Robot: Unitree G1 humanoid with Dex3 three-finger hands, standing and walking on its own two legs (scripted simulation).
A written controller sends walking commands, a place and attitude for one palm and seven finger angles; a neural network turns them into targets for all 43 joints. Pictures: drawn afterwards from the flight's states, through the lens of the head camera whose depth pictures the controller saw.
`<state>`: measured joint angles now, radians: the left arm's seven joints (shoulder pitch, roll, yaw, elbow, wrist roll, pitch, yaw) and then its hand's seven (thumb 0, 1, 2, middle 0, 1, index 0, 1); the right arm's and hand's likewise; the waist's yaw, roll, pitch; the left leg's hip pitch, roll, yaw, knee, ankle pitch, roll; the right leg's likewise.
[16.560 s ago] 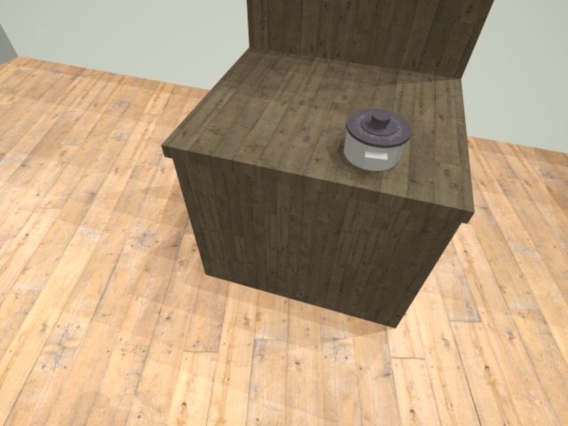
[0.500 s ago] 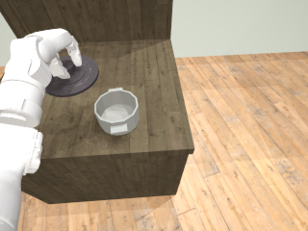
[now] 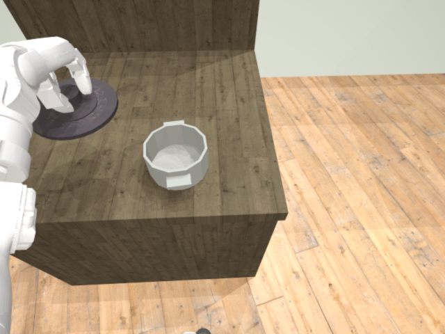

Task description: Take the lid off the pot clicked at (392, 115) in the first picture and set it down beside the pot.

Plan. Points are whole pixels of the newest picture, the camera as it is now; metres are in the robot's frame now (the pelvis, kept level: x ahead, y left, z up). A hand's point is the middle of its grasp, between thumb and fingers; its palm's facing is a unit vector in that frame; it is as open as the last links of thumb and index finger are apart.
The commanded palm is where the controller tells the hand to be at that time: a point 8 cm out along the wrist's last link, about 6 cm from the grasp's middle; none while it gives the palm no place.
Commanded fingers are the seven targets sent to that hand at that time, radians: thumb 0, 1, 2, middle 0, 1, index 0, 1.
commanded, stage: move the lid sideways beside the pot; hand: left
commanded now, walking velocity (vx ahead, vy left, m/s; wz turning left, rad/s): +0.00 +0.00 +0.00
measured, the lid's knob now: (67, 95) +0.49 +0.28 +0.15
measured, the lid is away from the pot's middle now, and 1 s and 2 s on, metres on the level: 0.17 0.24 0.23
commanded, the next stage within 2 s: lower the lid onto the table in 0.66 s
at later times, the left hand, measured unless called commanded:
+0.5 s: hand (23, 97) +0.45 +0.32 +0.18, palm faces -0.37 -0.13 -0.92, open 6.9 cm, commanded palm +0.48 +0.34 +0.26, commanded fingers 0.00 0.81 0.73 -0.87 -1.07 -0.91 -1.06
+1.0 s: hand (16, 105) +0.45 +0.34 +0.17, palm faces -0.39 -0.13 -0.91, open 6.9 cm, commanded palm +0.48 +0.35 +0.24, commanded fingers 0.00 0.81 0.73 -0.87 -1.07 -0.91 -1.06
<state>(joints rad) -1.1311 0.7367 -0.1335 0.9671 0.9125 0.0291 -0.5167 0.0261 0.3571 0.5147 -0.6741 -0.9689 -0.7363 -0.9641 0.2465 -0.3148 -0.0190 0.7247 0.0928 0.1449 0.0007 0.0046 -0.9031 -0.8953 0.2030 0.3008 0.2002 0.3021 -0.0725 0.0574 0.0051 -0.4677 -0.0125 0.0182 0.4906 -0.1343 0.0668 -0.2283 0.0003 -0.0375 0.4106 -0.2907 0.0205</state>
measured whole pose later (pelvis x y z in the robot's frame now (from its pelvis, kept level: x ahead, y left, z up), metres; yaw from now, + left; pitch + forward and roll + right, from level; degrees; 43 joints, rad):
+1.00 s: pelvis -0.01 +0.01 -0.01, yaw +0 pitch +8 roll -4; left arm -1.15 0.90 -0.06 1.06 0.94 -0.09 -0.56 0.03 0.36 0.51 -0.67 -0.97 -0.74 -0.96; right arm 0.27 -0.33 0.00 0.72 0.10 0.16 -0.02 0.00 -0.90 -0.90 0.20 0.30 0.20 0.30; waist -0.09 0.04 0.01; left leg -0.56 0.00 0.01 0.56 -0.15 0.07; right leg -0.30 0.01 -0.04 0.46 -0.30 0.02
